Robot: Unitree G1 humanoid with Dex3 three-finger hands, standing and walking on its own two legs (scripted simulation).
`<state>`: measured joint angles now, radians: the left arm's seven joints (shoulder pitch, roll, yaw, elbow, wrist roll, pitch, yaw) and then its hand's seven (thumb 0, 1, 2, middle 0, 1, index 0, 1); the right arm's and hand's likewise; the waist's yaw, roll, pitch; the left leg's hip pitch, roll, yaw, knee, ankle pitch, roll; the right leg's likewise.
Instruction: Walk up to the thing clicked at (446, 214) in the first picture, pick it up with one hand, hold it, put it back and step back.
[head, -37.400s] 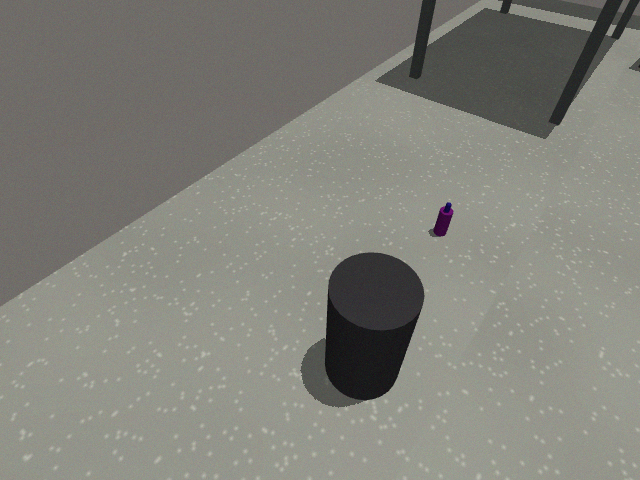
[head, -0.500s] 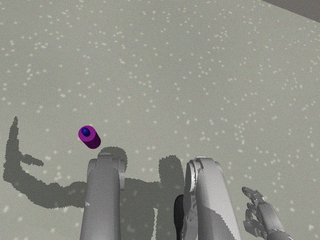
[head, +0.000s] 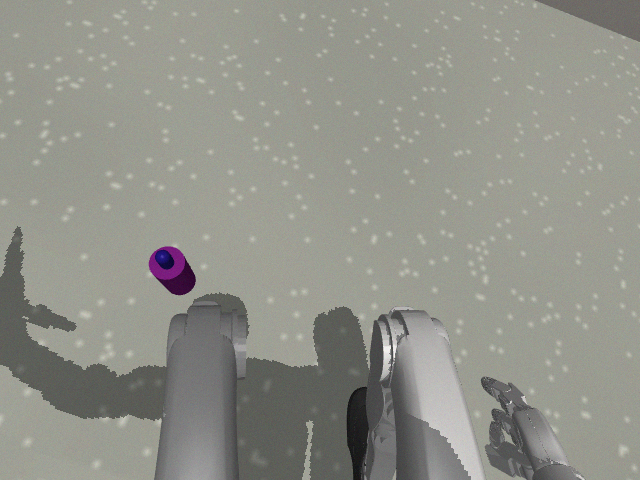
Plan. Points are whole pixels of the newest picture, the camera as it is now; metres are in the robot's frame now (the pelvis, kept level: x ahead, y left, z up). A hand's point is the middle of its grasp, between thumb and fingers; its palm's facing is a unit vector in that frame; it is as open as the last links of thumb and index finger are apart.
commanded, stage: go down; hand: left
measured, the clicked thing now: (172, 269) +0.41 +0.24 -0.29
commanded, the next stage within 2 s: approach in 0.08 s
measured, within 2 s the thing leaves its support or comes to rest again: neither
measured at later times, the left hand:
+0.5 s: hand out of the picture +0.34 +0.39 -0.06, palm faces +0.18 -0.98 -0.01, open 17.3 cm
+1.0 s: hand (129, 285) +0.37 +0.29 -0.25, palm faces +0.00 -1.00 +0.09, open 17.2 cm
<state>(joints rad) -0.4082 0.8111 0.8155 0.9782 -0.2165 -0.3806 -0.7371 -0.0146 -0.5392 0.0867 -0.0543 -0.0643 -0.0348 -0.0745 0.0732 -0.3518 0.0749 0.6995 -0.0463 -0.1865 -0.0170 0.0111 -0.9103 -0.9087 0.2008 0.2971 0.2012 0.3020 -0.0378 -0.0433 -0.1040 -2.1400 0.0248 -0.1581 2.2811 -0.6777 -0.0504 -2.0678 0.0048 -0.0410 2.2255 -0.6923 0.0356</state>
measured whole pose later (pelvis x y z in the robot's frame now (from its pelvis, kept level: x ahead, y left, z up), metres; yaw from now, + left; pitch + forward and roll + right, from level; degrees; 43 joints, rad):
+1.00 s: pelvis +0.00 +0.02 -0.09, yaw -7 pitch +16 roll -13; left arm -0.50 0.76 0.62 1.38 -0.29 -0.96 -0.65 -0.01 -0.47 0.06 -0.07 -0.08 -0.04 -0.09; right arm -0.20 -0.36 0.38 0.64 -0.26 -0.13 0.06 0.01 -0.91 -0.90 0.20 0.30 0.20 0.30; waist -0.17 -0.23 0.18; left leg -2.23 0.01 -0.33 2.66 -0.73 -0.06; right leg -2.11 0.07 -0.14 2.47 -0.68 0.06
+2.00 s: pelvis -0.02 +0.03 -0.10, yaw -11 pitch +8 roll -19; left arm -0.50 0.78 0.47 1.43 -0.11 -1.21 -0.05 -0.01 0.18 0.47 -0.43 -0.37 -0.40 -0.38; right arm -0.21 -0.36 0.51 0.57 -0.40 -0.03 0.17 0.00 -0.87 -0.90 0.20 0.30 0.20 0.30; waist -0.21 -0.28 0.31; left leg -2.19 0.00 -0.44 2.71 -0.72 -0.04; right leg -2.03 0.11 -0.22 2.44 -0.63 0.07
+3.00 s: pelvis -0.01 +0.03 -0.07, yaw -8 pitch +17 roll -16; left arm -0.40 0.60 0.37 0.94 -0.11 -0.91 -0.03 0.03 -0.06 1.06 -0.86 -1.09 -0.79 -1.11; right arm -0.09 -0.32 0.30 0.61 -0.26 0.03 0.18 0.00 -0.88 -0.90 0.20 0.30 0.20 0.30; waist -0.14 -0.16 0.12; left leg -2.23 0.01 -0.33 2.59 -0.70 -0.02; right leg -2.07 0.06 -0.17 2.39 -0.65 0.05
